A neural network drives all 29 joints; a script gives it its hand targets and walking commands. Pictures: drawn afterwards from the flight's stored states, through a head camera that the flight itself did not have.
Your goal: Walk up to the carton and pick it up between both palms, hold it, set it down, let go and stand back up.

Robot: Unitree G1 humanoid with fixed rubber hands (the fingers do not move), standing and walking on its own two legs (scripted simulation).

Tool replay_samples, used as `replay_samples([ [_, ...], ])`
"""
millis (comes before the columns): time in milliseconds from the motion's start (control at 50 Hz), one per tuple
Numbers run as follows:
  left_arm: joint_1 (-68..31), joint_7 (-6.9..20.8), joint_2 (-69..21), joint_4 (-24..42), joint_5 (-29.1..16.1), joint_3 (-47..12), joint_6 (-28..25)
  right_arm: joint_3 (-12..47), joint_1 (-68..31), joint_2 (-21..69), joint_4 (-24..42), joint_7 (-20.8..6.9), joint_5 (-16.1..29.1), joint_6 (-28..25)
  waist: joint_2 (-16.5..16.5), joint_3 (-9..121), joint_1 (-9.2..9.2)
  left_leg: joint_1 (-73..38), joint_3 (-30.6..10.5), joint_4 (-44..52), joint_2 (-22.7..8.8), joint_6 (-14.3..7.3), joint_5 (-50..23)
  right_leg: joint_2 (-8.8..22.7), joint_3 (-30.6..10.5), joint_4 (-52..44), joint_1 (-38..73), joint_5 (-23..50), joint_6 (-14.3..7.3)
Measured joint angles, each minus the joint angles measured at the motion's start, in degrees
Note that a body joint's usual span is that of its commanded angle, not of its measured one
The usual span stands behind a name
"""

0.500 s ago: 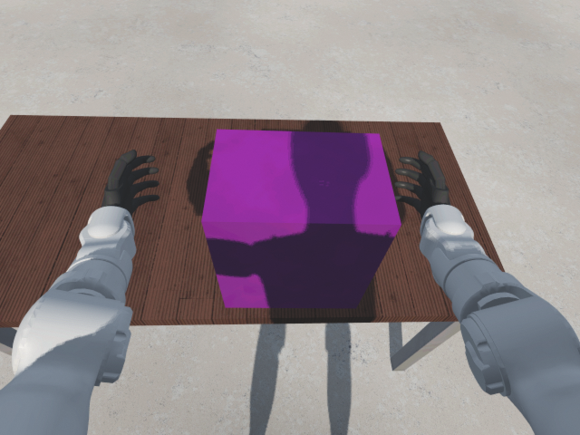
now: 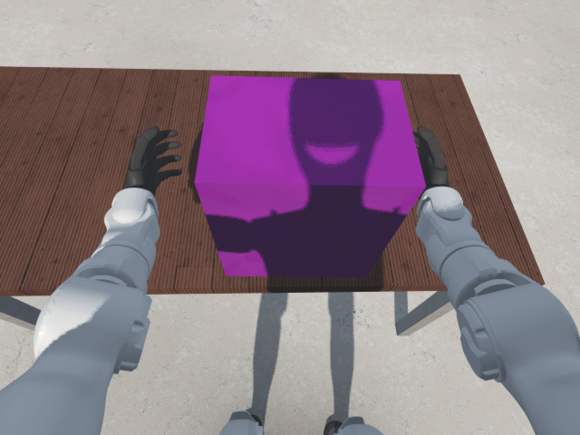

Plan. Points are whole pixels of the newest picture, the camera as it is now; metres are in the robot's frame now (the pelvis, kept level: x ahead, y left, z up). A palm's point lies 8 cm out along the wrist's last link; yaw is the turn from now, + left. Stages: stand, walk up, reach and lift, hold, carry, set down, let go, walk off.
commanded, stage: reach and lift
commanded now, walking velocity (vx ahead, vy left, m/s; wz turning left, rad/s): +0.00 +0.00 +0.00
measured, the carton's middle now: (300, 192) +0.46 +0.00 +0.01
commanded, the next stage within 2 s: none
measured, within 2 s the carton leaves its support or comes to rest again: neither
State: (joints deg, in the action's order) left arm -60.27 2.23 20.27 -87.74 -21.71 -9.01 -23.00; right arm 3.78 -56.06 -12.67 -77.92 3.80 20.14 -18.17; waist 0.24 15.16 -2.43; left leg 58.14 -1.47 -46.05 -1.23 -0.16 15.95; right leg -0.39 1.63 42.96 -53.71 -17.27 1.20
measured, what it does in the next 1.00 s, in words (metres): stands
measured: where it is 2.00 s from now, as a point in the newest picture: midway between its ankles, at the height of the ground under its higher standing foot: outside the picture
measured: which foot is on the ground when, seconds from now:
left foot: down 0.00-1.00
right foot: down 0.00-1.00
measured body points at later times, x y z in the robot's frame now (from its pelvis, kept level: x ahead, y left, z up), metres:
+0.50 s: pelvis +0.01 +0.00 +0.01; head +0.11 +0.03 +0.45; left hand +0.48 +0.18 +0.05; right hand +0.46 -0.16 +0.06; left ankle +0.04 +0.11 -0.69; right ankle +0.01 -0.14 -0.69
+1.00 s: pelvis +0.02 +0.01 +0.03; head +0.12 +0.03 +0.47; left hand +0.47 +0.18 +0.05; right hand +0.45 -0.16 +0.06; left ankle +0.04 +0.11 -0.69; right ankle +0.01 -0.14 -0.69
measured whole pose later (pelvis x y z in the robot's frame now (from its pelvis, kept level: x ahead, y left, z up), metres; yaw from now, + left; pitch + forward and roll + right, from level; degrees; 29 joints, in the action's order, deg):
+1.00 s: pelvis +0.02 +0.01 +0.03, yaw -1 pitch +20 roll -2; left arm -55.9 -1.4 11.8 -85.0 4.1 17.2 -25.3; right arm -24.1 -49.8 -1.7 -73.5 6.8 -9.9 -21.2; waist 1.1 8.8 -2.5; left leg 42.5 0.2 -36.3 -1.3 -0.7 14.0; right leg -0.3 0.1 31.9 -38.1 -14.1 1.6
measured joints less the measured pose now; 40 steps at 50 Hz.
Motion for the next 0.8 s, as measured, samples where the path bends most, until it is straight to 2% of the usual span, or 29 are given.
replay_samples([
  [160,1.67,-0.65,-2.34,1.38,4.47,2.79,-0.59,-3.31,0.69,2.97,-2.17,0.95,-3.51,-1.83,-0.44,0.28,-0.49,-2.74,-0.55,1.74,-0.01,0.24,-0.02,-0.07,0.56,-2.61,3.33,0.28,-0.11],
  [240,1.74,-1.13,-3.7,0.94,7.52,6.04,-0.55,-3.84,1.41,4.11,-1.93,2.03,-4.6,-2.48,-0.39,-0.42,-0.06,-4.78,-0.04,2.52,-0.28,0.15,0.12,-0.29,0.05,-3.57,5.2,0.49,-0.03],
  [380,1.71,-1.63,-5.14,-0.66,9.52,8.99,-1.27,-5.12,2.18,5.14,-1.21,3.05,-6.84,-2.35,-0.31,-0.69,-0.01,-6.66,0.79,3.64,-0.41,-0.11,-0.04,-0.35,-0.75,-4.5,6.69,0.83,0.11],
  [600,1.03,-3.3,-6.43,0.08,14.38,14.66,-0.93,-11.68,2.32,7.37,-0.06,3.97,-14.05,-1.75,0.63,-1.97,-0.12,-8.34,1.73,5.12,-0.67,-0.15,-0.62,-0.54,-1.68,-5.7,7.87,1.61,0.17],
  [800,2.56,-3.31,-7.06,1.03,19.02,18.84,-1.05,-17.72,3.29,8.49,0.38,4.01,-19.86,-2.18,0.4,-3.74,-0.24,-11.32,1.48,6.93,-0.37,-0.32,-1.14,-0.27,-1.37,-7.93,11.2,2.21,0.22],
])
